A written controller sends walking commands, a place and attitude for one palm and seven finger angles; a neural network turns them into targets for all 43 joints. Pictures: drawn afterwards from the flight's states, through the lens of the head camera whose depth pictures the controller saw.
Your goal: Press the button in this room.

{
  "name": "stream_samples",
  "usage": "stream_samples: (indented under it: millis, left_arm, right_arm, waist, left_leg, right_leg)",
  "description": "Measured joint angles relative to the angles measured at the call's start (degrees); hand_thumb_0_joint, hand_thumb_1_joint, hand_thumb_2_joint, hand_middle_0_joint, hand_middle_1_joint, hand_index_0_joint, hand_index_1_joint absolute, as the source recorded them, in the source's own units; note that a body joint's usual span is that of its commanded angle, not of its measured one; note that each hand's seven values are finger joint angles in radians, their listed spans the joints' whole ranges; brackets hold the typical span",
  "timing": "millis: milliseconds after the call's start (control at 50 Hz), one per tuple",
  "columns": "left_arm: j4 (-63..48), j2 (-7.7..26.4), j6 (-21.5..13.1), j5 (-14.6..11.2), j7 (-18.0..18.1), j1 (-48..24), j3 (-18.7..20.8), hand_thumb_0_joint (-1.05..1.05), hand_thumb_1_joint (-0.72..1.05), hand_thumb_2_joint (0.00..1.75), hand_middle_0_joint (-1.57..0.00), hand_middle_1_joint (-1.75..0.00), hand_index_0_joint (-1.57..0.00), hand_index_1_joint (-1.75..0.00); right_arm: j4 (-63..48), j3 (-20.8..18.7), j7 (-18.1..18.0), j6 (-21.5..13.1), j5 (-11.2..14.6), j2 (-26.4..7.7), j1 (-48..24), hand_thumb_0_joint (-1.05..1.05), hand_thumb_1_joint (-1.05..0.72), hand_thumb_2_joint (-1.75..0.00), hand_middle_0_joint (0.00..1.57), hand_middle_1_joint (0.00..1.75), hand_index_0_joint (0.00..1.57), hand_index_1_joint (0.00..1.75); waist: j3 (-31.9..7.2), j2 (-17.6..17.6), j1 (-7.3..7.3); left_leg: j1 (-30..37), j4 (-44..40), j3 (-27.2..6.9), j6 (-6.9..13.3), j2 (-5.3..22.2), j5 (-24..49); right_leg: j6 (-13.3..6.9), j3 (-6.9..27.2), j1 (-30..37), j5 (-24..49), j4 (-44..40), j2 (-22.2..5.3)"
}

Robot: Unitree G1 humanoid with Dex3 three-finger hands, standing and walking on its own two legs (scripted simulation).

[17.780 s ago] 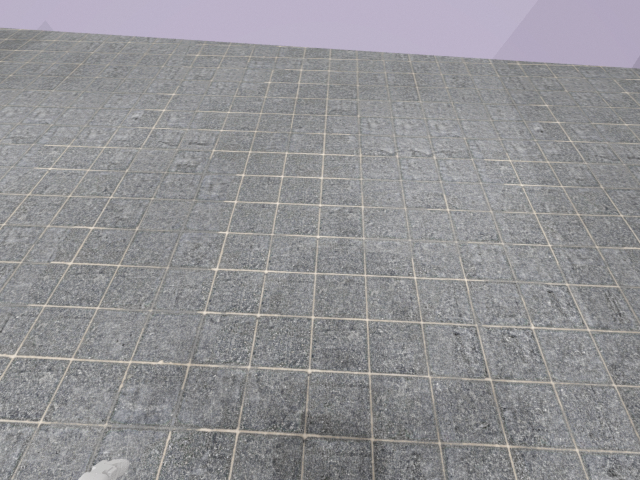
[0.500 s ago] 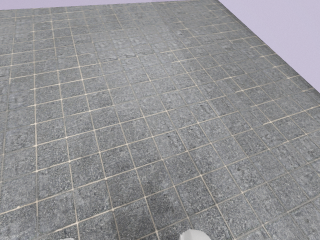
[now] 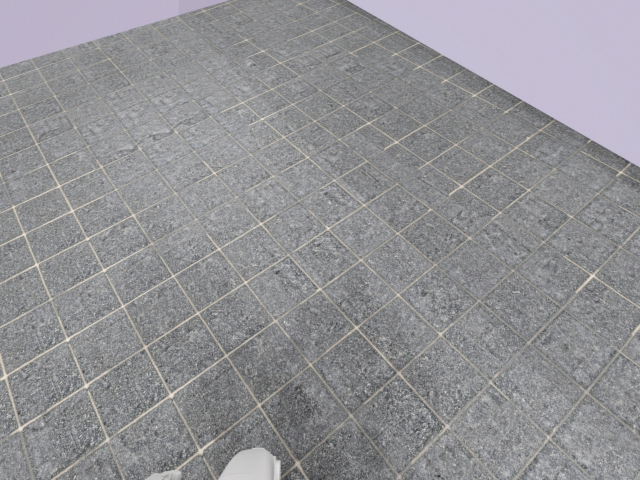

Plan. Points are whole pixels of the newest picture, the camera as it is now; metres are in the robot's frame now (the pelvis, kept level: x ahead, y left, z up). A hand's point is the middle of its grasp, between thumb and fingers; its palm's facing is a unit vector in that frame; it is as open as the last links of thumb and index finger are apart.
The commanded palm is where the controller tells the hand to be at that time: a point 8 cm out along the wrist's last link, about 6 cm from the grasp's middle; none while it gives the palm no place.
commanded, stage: turn or walk to find it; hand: left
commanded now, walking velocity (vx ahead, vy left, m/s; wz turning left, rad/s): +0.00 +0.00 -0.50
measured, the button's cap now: out of the picture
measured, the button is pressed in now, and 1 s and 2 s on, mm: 0 0 0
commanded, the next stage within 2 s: none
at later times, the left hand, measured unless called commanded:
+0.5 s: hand out of the picture +0.11 +0.25 -0.17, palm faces -0.18 -0.96 -0.22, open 7.4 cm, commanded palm none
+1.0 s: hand (251, 468) +0.15 +0.12 -0.15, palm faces -0.47 -0.85 -0.24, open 7.4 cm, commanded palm none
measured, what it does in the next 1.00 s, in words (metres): steps on the spot, turning right: left foot, then right foot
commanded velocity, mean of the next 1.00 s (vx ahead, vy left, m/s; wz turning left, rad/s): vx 0.02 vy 0.00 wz -0.50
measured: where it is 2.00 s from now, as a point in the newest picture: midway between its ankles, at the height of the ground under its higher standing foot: (413, 471)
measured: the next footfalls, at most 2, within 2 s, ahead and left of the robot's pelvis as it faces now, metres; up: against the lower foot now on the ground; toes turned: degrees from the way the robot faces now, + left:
left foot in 0.24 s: +0.05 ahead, +0.14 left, +0.00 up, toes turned -4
right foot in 0.70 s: -0.02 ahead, -0.10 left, +0.00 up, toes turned -29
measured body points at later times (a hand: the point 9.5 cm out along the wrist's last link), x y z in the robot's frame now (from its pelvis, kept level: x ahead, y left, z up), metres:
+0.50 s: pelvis +0.00 +0.05 +0.00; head +0.04 +0.06 +0.45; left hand +0.12 +0.30 -0.15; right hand +0.02 -0.20 -0.13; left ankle +0.01 +0.15 -0.74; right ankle -0.07 -0.08 -0.65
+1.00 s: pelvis -0.02 +0.00 +0.00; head +0.00 -0.04 +0.45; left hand +0.18 +0.16 -0.13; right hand -0.11 -0.26 -0.16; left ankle +0.05 +0.15 -0.66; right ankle -0.06 -0.08 -0.74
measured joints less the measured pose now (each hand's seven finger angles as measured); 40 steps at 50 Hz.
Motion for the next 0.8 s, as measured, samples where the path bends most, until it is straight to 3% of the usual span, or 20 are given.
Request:
stream_samples:
  millis: [180, 220, 240, 300, 360, 420, 480, 580, 660, 700, 740, 800]
  left_arm:
    - [1.0, 1.7, 0.6, 0.4, 0.1, 2.5, 1.0, 0.0, 0.91, 0.9, -0.21, -0.3, -0.2, -0.3]
    - [1.3, 2.4, 1.0, 0.2, 0.2, 2.9, 1.3, 0.0, 0.91, 0.9, -0.21, -0.3, -0.2, -0.3]
    - [1.4, 2.9, 1.3, 0.0, 0.2, 3.2, 1.5, 0.0, 0.91, 0.9, -0.21, -0.3, -0.2, -0.3]
    - [2.0, 4.1, 2.4, 0.2, 0.0, 3.0, 2.2, 0.01, 0.91, 0.9, -0.2, -0.3, -0.2, -0.3]
    - [2.1, 4.6, 2.7, 0.5, -0.8, 2.9, 2.9, 0.01, 0.91, 0.9, -0.2, -0.3, -0.2, -0.3]
    - [1.7, 4.8, 2.6, 0.5, -1.2, 2.8, 3.2, 0.01, 0.91, 0.9, -0.2, -0.3, -0.2, -0.3]
    - [1.5, 4.6, 2.8, 0.4, -1.2, 2.3, 3.1, 0.01, 0.91, 0.9, -0.2, -0.3, -0.2, -0.3]
    - [1.2, 3.8, 3.2, 0.4, -1.2, 0.2, 2.6, 0.01, 0.91, 0.9, -0.2, -0.3, -0.19, -0.3]
    - [0.3, 2.7, 2.4, 0.3, -1.3, -2.2, 1.9, 0.01, 0.92, 0.9, -0.2, -0.3, -0.19, -0.3]
    - [-0.6, 2.4, 1.4, 0.3, -1.3, -2.9, 1.4, 0.01, 0.91, 0.9, -0.2, -0.3, -0.2, -0.3]
    - [-0.8, 1.4, 0.0, 0.3, -0.7, -3.9, 0.9, 0.0, 0.91, 0.9, -0.2, -0.3, -0.2, -0.3]
    - [-1.4, 0.5, -0.6, -0.1, 0.1, -4.0, 0.4, 0.0, 0.91, 0.9, -0.2, -0.3, -0.2, -0.3]
  right_arm:
    - [-1.9, 0.9, -0.2, -0.9, 0.8, 1.5, -3.7, 0.01, -0.91, -0.9, 0.2, 0.3, 0.2, 0.3]
    - [-2.6, 1.3, -0.3, -1.7, 1.0, 1.9, -3.9, 0.01, -0.91, -0.9, 0.2, 0.3, 0.2, 0.3]
    - [-2.8, 1.5, -0.4, -2.2, 0.9, 2.3, -3.8, 0.0, -0.91, -0.9, 0.2, 0.3, 0.2, 0.3]
    - [-3.3, 2.2, -0.2, -2.6, 0.4, 3.4, -3.5, 0.0, -0.91, -0.9, 0.2, 0.3, 0.2, 0.3]
    - [-3.4, 2.5, -0.3, -2.6, 0.0, 4.1, -2.3, 0.0, -0.9, -0.9, 0.2, 0.3, 0.2, 0.3]
    - [-2.9, 2.4, -0.3, -2.9, 0.0, 4.6, -1.0, 0.0, -0.9, -0.9, 0.2, 0.3, 0.2, 0.3]
    - [-2.2, 2.0, -0.2, -3.2, 0.0, 4.9, 0.4, 0.0, -0.9, -0.9, 0.2, 0.3, 0.2, 0.3]
    - [-0.5, 1.1, 0.2, -3.1, -0.2, 4.6, 2.5, 0.0, -0.9, -0.9, 0.2, 0.3, 0.2, 0.3]
    - [1.0, 0.2, 0.5, -2.6, -0.3, 3.3, 4.0, 0.0, -0.9, -0.9, 0.2, 0.3, 0.2, 0.3]
    - [1.5, -0.2, 0.6, -2.4, -0.2, 2.4, 5.2, 0.0, -0.9, -0.9, 0.2, 0.3, 0.2, 0.3]
    - [2.0, -0.5, 0.5, -1.2, 0.1, 1.0, 5.3, 0.0, -0.9, -0.9, 0.2, 0.3, 0.2, 0.3]
    - [2.5, -0.5, -0.3, 0.5, 0.2, 0.1, 4.3, 0.01, -0.91, -0.9, 0.2, 0.3, 0.2, 0.3]
  waist:
    - [-0.8, -1.8, 2.42]
    - [-1.2, -2.4, 2.64]
    - [-1.5, -2.9, 2.6]
    - [-1.1, -4.3, 3.08]
    - [-1.0, -4.0, 2.92]
    - [-1.0, -3.5, 2.69]
    - [-0.9, -3.1, 2.2]
    - [-0.4, -2.1, 0.69]
    - [0.2, -0.8, -0.77]
    - [-0.1, -0.3, -1.14]
    - [0.6, 1.7, -1.52]
    - [1.1, 1.8, -1.6]
  left_leg:
    - [6.7, -16.8, 0.3, 1.1, -2.8, -1.6]
    - [10.5, -25.3, 0.9, 1.6, -3.4, 2.3]
    - [11.9, -28.8, 1.4, 3.4, -3.5, 5.6]
    - [12.8, -28.4, 4.1, 6.5, -3.3, 5.1]
    - [14.6, -31.0, 5.9, 6.9, -2.3, 5.4]
    - [15.9, -33.2, 7.6, 7.0, -1.6, 6.4]
    - [16.5, -33.9, 9.4, 6.9, -0.7, 6.5]
    - [16.7, -32.7, 12.5, 5.9, 1.2, 5.5]
    - [15.9, -29.4, 14.8, 4.3, 3.3, 3.7]
    - [14.6, -25.7, 15.7, 3.1, 4.5, 1.9]
    - [10.9, -16.7, 11.8, 2.1, 5.1, -4.4]
    - [4.8, -2.4, 5.1, 1.5, 2.1, -7.8]
  right_leg:
    - [1.4, 4.1, -1.8, 0.5, 1.0, 1.8]
    - [2.2, 5.1, -2.9, -0.1, 2.6, 2.3]
    - [2.7, 5.6, -3.8, -0.8, 4.2, 2.5]
    - [4.4, 4.9, -8.7, -11.8, 18.5, 2.1]
    - [5.9, 2.3, -13.0, -11.3, 32.4, 0.5]
    - [7.2, 1.0, -14.3, -9.2, 37.5, -1.6]
    - [8.0, 0.2, -13.6, -9.2, 36.4, -3.4]
    - [7.9, -2.0, -10.4, -11.1, 27.5, -5.2]
    - [6.6, -4.2, -5.9, -10.5, 16.2, -4.8]
    - [5.0, -5.3, -2.0, -4.3, 6.9, -4.3]
    - [2.0, -5.5, -2.4, -4.7, 7.5, -2.7]
    - [0.6, -4.3, -2.1, -4.6, 6.9, -2.0]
